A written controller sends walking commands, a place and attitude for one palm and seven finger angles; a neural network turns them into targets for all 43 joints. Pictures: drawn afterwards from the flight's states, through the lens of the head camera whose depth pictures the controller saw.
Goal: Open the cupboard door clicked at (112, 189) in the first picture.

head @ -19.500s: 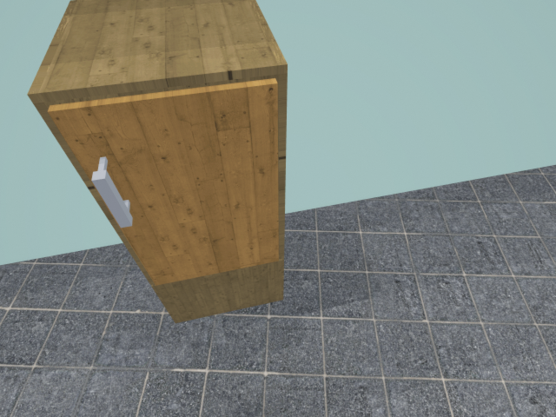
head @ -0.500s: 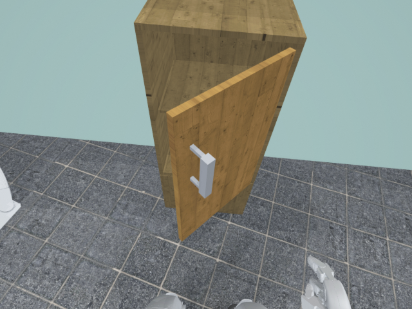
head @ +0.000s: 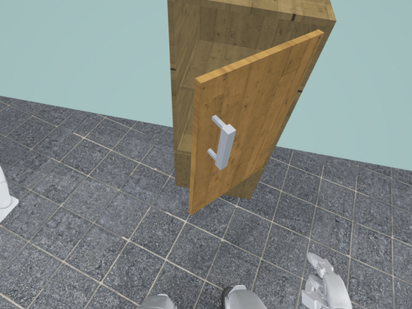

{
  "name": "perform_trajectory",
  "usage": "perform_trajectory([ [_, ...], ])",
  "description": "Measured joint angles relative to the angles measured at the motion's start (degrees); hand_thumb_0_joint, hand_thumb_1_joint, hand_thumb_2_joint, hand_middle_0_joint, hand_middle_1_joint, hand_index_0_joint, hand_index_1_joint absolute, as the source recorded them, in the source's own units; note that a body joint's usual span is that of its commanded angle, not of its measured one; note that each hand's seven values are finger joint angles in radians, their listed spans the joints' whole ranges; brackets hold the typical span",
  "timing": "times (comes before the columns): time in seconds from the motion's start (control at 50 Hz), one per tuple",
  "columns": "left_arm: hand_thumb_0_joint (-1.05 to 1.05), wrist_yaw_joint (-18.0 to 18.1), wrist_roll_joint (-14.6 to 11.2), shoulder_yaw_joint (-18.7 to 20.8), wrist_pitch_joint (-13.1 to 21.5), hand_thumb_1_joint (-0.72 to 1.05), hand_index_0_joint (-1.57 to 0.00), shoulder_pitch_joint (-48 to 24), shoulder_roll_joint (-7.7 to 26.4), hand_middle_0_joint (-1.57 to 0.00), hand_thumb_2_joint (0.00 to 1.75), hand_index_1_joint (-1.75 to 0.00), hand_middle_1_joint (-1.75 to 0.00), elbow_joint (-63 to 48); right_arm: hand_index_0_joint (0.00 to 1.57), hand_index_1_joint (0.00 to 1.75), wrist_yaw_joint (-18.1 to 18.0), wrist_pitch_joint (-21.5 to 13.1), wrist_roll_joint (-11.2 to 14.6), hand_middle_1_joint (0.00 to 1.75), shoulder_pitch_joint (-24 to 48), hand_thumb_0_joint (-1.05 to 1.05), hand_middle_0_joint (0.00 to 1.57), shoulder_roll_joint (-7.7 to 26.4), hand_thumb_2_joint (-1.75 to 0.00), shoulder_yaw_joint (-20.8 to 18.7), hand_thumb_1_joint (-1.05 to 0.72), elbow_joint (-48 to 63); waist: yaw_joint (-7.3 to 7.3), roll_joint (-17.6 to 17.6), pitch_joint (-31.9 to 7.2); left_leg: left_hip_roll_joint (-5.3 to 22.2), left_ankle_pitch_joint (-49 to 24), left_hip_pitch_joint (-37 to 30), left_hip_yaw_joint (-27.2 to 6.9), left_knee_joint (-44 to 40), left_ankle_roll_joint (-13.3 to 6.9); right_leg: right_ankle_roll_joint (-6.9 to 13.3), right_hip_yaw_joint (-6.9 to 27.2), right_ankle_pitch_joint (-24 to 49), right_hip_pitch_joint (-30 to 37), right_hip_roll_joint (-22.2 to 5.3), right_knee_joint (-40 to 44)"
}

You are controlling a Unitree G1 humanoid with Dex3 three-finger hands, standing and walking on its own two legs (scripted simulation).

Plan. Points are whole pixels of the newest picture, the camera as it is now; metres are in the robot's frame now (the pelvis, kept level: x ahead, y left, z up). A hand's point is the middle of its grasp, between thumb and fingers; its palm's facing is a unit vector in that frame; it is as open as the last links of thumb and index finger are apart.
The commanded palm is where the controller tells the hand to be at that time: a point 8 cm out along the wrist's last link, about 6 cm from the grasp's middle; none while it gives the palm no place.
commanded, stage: stop stepping back and stand still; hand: left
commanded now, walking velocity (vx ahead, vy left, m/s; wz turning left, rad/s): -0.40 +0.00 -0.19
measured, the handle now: (218, 143) +0.46 +0.00 +0.02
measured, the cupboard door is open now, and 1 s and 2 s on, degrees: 47 47 47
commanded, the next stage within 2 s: let the arm hang, fingers relaxed in 0.90 s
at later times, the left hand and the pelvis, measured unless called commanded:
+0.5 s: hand (33, 239) +0.17 +0.21 +0.19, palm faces +0.25 -0.85 -0.46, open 7.4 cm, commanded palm +0.11 +0.26 +0.21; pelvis -0.07 -0.01 +0.02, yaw -10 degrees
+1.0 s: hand (5, 268) +0.14 +0.23 +0.18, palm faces +0.30 -0.84 -0.45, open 7.4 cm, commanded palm none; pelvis -0.11 +0.00 +0.03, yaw -9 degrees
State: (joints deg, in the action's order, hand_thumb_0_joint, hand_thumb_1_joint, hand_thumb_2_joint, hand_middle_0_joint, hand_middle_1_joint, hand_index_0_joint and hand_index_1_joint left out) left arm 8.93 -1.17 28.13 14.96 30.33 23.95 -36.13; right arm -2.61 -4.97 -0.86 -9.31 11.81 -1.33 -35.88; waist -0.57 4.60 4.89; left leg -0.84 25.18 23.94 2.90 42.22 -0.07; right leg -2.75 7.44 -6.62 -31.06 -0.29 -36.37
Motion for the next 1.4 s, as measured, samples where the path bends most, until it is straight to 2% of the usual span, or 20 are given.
perform_trajectory([
  [0.04,0.01,0.16,0.43,0.05,0.62,0.88,-0.21,-2.04,0.68,-0.21,0.90,-0.31,-0.30,0.79,0.21,0.30,-0.90,-1.64,-0.36,0.30,0.61,0.01,0.20,-0.25,-0.90,-0.55,-0.90,0.43,0.61,-1.41,1.47,1.10,-9.44,1.44,-0.74,-1.39,-1.69,0.20,-0.53,-8.46,-2.58,1.65,-8.48],
  [0.1,0.01,0.39,-0.71,0.96,0.51,0.88,-0.21,-2.06,0.89,-0.21,0.90,-0.31,-0.30,2.24,0.21,0.30,-0.51,-3.61,-0.38,0.30,1.55,0.01,0.20,-2.64,-0.90,-0.67,-0.90,-0.92,-0.25,-2.28,2.05,3.48,-11.23,1.10,-0.51,-3.05,-1.74,0.82,-2.46,-17.79,-3.92,4.91,-26.22],
  [0.14,0.01,0.57,-1.39,0.52,-0.40,0.88,-0.21,-1.27,-0.01,-0.21,0.90,-0.31,-0.30,2.00,0.21,0.30,0.22,-4.69,-0.22,0.30,1.19,0.01,0.20,-3.77,-0.90,-0.16,-0.90,-1.14,-1.01,-2.84,1.21,5.29,-12.78,0.19,0.26,-6.13,-1.36,0.76,-5.21,-19.53,-1.31,4.86,-28.62],
  [0.2,0.01,0.75,-1.65,-1.43,-1.64,0.88,-0.21,0.07,-1.54,-0.21,0.90,-0.31,-0.30,1.40,0.21,0.30,0.94,-5.67,0.10,0.30,0.01,0.01,0.20,-4.57,-0.90,1.22,-0.90,-0.51,-1.43,-3.62,-0.92,7.33,-15.63,-0.89,1.74,-10.74,-0.97,1.01,-8.53,-21.02,6.03,3.00,-21.24],
  [0.26,0.01,0.81,-1.70,-2.73,-2.89,0.88,-0.21,0.43,-0.91,-0.20,0.90,-0.30,-0.30,1.76,0.21,0.30,0.57,-5.80,-0.14,0.30,-1.23,0.01,0.20,-4.99,-0.90,2.77,-0.90,0.62,-0.38,-3.66,-2.90,7.83,-18.52,-1.43,2.58,-14.98,-0.51,2.00,-10.35,-22.22,15.38,1.55,-7.24],
  [0.32,0.01,0.60,-1.95,-1.30,-3.51,0.88,-0.21,1.67,2.22,-0.20,0.90,-0.30,-0.30,1.90,0.21,0.30,0.44,-4.92,-0.36,0.30,-1.82,0.01,0.20,-5.17,-0.90,4.02,-0.90,2.45,0.39,-1.02,-4.56,6.42,-18.70,0.27,4.66,-15.37,0.36,4.23,-10.16,-16.28,23.81,-0.45,10.06],
  [0.34,0.01,0.27,-1.99,-1.09,-3.24,0.88,-0.21,1.86,2.44,-0.20,0.90,-0.30,-0.30,2.33,0.21,0.30,0.45,-4.44,-0.51,0.30,-1.29,0.01,0.20,-4.52,-0.90,4.10,-0.90,2.51,0.37,-1.34,-4.45,6.63,-17.71,1.48,4.73,-13.56,0.76,4.45,-9.58,-12.20,23.72,-0.36,11.73],
  [0.38,0.01,-0.47,-2.11,-2.24,-3.00,0.88,-0.21,2.15,1.99,-0.21,0.90,-0.31,-0.30,3.96,0.21,0.30,0.27,-3.36,-0.42,0.30,-0.87,0.01,0.20,-2.68,-0.90,3.73,-0.90,0.93,0.78,-3.65,-4.14,6.61,-14.00,1.82,2.18,-10.19,0.94,3.63,-9.17,-12.28,23.67,1.06,10.74],
  [0.42,0.01,-0.86,-2.15,-3.10,-3.37,0.88,-0.21,3.31,1.88,-0.21,0.90,-0.31,-0.30,5.16,0.21,0.30,-0.12,-2.33,0.38,0.30,-2.10,0.01,0.20,-1.38,-0.90,3.17,-0.90,-0.38,0.83,-3.98,-5.32,5.02,-13.03,0.15,0.71,-8.30,0.70,3.02,-8.10,-13.41,24.01,1.39,10.44],
  [0.52,0.01,-1.04,-1.79,-3.82,-4.01,0.88,-0.21,2.75,1.30,-0.21,0.90,-0.31,-0.30,8.71,0.21,0.30,-1.61,-1.49,0.86,0.30,-5.10,0.01,0.20,1.08,-0.90,1.44,-0.90,-1.86,2.53,-2.35,-6.69,2.41,-14.46,-4.71,0.59,-12.52,-0.71,2.42,-7.53,-14.70,24.55,0.35,8.60],
  [0.64,0.01,-0.99,-1.74,-3.94,-3.56,0.88,-0.21,3.74,0.82,-0.21,0.90,-0.31,-0.30,8.47,0.20,0.30,-1.97,-2.39,0.47,0.30,-6.05,0.01,0.20,2.15,-0.90,0.49,-0.90,-1.15,4.03,-2.81,-6.33,2.69,-16.84,-4.61,-0.26,-14.01,-0.55,2.71,-8.34,-12.99,24.50,0.84,9.62],
  [0.76,0.01,-0.84,-1.41,-3.89,-1.47,0.88,-0.21,5.25,0.22,-0.21,0.90,-0.31,-0.30,7.55,0.20,0.30,-2.01,-2.57,0.24,0.30,-6.56,0.01,0.20,1.58,-0.90,0.25,-0.90,-1.33,2.45,-4.70,-6.15,3.61,-16.66,-3.30,-1.35,-12.31,-0.23,2.92,-8.68,-11.61,24.51,2.11,10.72],
  [0.86,0.01,-0.66,-1.06,-4.50,-2.09,0.88,-0.21,1.62,-1.36,-0.21,0.90,-0.31,-0.30,11.00,0.20,0.30,-2.51,-2.87,0.30,0.30,-5.74,0.01,0.20,0.12,-0.90,1.09,-0.90,-2.72,1.11,-5.02,-5.51,2.95,-16.72,-4.25,-0.96,-12.61,-0.93,2.29,-8.40,-11.89,25.05,1.41,10.24],
  [1.0,0.01,-0.55,-0.70,-4.70,-3.56,0.88,-0.21,0.10,-1.79,-0.20,0.90,-0.30,-0.30,11.32,0.21,0.30,-2.01,-4.49,-0.10,0.30,-3.53,0.01,0.20,-3.09,-0.90,3.57,-0.90,-0.82,1.06,-4.54,-4.23,1.95,-20.41,-5.46,-0.53,-18.51,-0.89,2.34,-8.15,-10.38,24.26,0.51,11.96],
  [1.04,0.01,-2.79,0.85,-8.72,-2.91,0.89,-0.21,-3.44,-1.21,-0.20,0.90,-0.30,-0.30,18.84,0.21,0.30,0.39,-5.86,0.36,0.30,-2.10,0.01,0.20,-1.81,-0.90,3.04,-0.90,-3.97,0.19,-6.48,-5.28,2.38,-19.90,-2.82,-1.21,-16.11,-0.90,2.39,-8.77,-10.40,22.63,1.02,11.17],
  [1.1,0.00,-6.67,2.40,-17.24,-9.43,0.89,-0.20,-11.78,-2.27,-0.20,0.90,-0.30,-0.30,39.65,0.21,0.30,2.75,-1.24,0.44,0.30,1.47,0.01,0.20,1.43,-0.90,2.69,-0.90,-10.09,-0.47,-9.03,-6.42,2.19,-18.15,-0.19,-1.81,-11.86,-1.25,2.23,-9.38,-12.42,20.34,0.88,6.94],
  [1.14,0.00,-8.03,2.81,-21.33,-13.45,0.90,-0.20,-15.18,-4.20,-0.19,0.90,-0.30,-0.30,53.84,0.21,0.30,3.31,1.64,0.11,0.30,2.92,0.01,0.20,2.67,-0.90,2.43,-0.90,-12.92,0.29,-9.27,-6.36,1.89,-17.14,0.31,-1.93,-9.91,-1.39,2.26,-9.55,-13.89,19.75,0.56,4.48],
  [1.2,0.00,-8.78,2.78,-25.44,-17.07,0.90,-0.20,-16.68,-7.74,-0.19,0.90,-0.30,-0.29,70.87,0.21,0.30,3.44,4.24,-0.45,0.30,2.80,0.01,0.20,3.32,-0.90,1.74,-0.90,-15.38,2.01,-7.61,-5.19,1.44,-16.17,-0.26,-1.97,-8.48,-1.36,2.27,-9.66,-15.30,20.22,0.08,2.53],
  [1.28,0.01,-9.15,2.25,-28.70,-18.62,0.90,-0.20,-15.34,-12.56,-0.19,0.90,-0.30,-0.29,86.05,0.21,0.30,2.84,5.96,-0.94,0.30,0.16,0.01,0.20,3.28,-0.90,1.33,-0.90,-18.78,2.81,-4.34,-3.07,1.07,-16.65,-1.96,-1.92,-10.18,-1.33,2.14,-9.67,-15.05,21.62,-0.26,3.61],
  [1.4,0.01,-8.86,1.76,-28.00,-17.34,0.95,-0.20,-10.59,-13.20,-0.20,0.90,-0.30,-0.30,97.69,0.20,0.30,1.94,7.12,-0.66,0.30,-4.87,0.01,0.20,1.50,-0.90,1.19,-0.91,-25.29,0.82,-2.43,-0.79,1.08,-19.36,-3.78,-2.75,-15.39,-0.83,2.79,-10.50,-12.42,23.62,0.09,8.96],
])
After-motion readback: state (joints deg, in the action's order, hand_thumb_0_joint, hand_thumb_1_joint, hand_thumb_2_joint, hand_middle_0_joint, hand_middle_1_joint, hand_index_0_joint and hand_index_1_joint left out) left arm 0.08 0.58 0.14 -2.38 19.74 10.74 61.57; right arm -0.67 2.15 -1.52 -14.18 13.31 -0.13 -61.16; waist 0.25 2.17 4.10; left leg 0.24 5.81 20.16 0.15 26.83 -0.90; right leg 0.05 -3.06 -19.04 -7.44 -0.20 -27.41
